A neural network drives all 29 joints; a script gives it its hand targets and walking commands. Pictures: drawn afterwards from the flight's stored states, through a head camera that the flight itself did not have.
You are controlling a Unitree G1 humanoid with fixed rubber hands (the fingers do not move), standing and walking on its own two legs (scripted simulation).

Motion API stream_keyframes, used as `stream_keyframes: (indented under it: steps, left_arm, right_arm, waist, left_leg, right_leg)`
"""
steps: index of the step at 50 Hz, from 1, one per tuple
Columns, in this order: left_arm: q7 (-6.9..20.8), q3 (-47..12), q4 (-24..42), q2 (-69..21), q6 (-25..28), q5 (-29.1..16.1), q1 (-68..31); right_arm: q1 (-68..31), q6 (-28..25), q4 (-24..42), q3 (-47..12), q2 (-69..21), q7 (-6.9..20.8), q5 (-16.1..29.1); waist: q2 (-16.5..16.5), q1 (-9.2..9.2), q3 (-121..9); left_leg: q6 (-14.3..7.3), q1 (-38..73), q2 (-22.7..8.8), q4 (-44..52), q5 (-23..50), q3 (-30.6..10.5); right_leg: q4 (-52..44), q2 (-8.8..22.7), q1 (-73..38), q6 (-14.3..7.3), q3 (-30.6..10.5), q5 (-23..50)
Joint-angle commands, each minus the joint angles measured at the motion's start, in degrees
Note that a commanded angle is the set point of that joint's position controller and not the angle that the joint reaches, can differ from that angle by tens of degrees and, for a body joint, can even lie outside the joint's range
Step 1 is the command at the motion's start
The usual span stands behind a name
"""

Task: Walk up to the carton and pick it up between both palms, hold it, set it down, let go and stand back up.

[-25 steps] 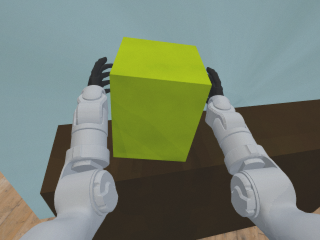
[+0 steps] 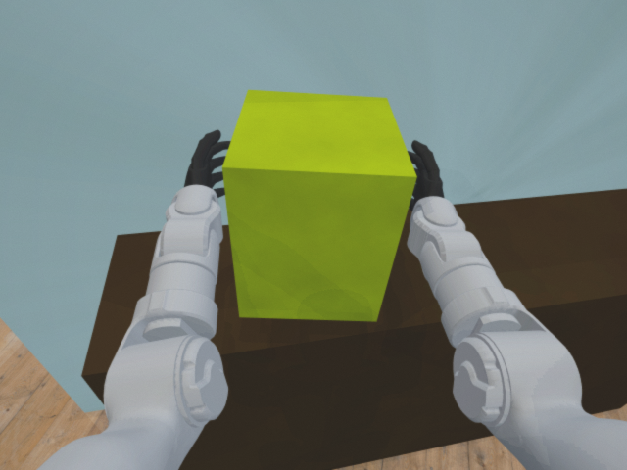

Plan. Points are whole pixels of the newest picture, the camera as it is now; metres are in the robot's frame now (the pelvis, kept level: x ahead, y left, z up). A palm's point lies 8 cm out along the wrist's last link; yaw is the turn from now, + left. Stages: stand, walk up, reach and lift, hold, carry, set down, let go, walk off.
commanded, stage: set down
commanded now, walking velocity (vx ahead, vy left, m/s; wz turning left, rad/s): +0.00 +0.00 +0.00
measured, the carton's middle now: (313, 207) +0.45 +0.03 +0.13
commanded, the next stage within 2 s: none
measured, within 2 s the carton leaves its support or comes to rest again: rests again in 1.12 s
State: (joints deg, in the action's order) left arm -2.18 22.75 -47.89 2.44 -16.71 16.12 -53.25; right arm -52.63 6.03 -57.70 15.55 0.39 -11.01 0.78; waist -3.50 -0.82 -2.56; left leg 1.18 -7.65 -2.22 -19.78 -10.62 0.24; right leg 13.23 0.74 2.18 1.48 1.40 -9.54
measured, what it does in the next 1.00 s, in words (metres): stands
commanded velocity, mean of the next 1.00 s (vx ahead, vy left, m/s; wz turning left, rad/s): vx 0.00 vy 0.00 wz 0.00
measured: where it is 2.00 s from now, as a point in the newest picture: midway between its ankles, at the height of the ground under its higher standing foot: outside the picture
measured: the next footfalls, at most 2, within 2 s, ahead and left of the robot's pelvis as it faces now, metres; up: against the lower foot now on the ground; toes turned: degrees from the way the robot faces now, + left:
none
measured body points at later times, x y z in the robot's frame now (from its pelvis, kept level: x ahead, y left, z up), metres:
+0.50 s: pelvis +0.01 +0.00 +0.00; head +0.00 +0.03 +0.45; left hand +0.44 +0.19 +0.15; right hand +0.44 -0.11 +0.15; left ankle +0.00 +0.13 -0.75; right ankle -0.03 -0.14 -0.75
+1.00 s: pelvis +0.00 +0.00 +0.00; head -0.01 +0.03 +0.45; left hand +0.42 +0.18 +0.13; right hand +0.42 -0.11 +0.13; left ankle +0.00 +0.13 -0.75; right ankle -0.03 -0.14 -0.75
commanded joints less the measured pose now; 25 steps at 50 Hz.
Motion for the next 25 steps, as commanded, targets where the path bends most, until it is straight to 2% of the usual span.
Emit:
stream_keyframes:
  steps: [1,11,25]
  left_arm:
    - [8.27,-17.36,2.8,-35.55,3.34,-5.49,-38.26]
    - [8.5,-16.78,1.93,-34.81,5.47,-5.73,-38.35]
    - [8.85,-15.3,0.62,-34.32,7.23,-4.4,-36.57]
  right_arm:
    - [-48.3,-4.12,12.71,-14.49,-34.77,7.78,1.81]
    - [-46.08,-3.83,12.66,-14.27,-36.9,7.71,0.4]
    - [-43.12,-4.79,11.75,-12.15,-37.27,8.36,-2.81]
  waist:
    - [5.86,0.02,-27.51]
    - [5.62,-0.07,-28.93]
    - [5.97,-0.2,-29.56]
  left_leg:
    - [2.97,13.14,4.48,-2.32,28.45,4.25]
    - [2.9,11.07,4.58,-2.54,29.15,4.37]
    - [3.1,11.26,4.34,-3.17,31.99,4.79]
  right_leg:
    - [1.38,-4.47,-5.05,0.75,3.1,20.29]
    - [2.57,-4.3,-6.38,1.02,2.66,24.16]
    - [3.22,-4.56,-5.9,0.91,3.07,24.67]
